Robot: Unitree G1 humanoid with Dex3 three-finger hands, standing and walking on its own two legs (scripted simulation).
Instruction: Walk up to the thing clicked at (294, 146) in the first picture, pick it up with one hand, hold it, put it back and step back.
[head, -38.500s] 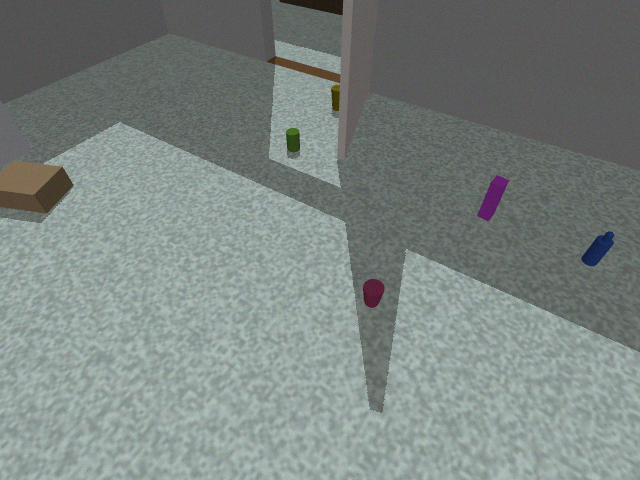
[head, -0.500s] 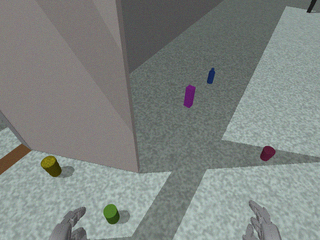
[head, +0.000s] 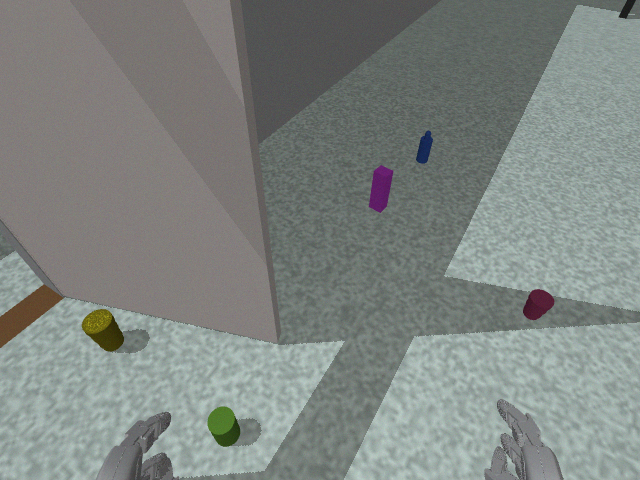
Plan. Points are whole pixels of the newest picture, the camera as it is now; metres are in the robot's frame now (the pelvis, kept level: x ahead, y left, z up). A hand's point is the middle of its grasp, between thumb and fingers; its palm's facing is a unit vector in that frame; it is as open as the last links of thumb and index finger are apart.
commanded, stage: home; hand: left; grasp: from above
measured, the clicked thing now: (224, 426) +0.42 +0.26 -0.66
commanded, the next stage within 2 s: stand in 0.52 s
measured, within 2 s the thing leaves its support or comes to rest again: neither
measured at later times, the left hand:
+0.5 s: hand out of the picture +0.16 +0.18 -0.04, palm faces +0.04 -0.98 -0.20, open 7.4 cm
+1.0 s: hand out of the picture +0.07 +0.25 -0.11, palm faces +0.02 -0.94 -0.34, open 7.4 cm
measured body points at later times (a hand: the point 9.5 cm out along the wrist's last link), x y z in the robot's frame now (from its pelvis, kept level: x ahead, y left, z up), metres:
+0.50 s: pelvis +0.00 +0.00 +0.00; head +0.01 +0.01 +0.45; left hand +0.15 +0.23 -0.03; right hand +0.15 -0.25 -0.06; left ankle +0.02 +0.12 -0.68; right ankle -0.02 -0.13 -0.68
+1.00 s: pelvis -0.01 +0.01 +0.04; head -0.01 +0.02 +0.49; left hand +0.07 +0.29 -0.08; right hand +0.08 -0.27 -0.08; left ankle +0.02 +0.12 -0.68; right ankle -0.02 -0.13 -0.68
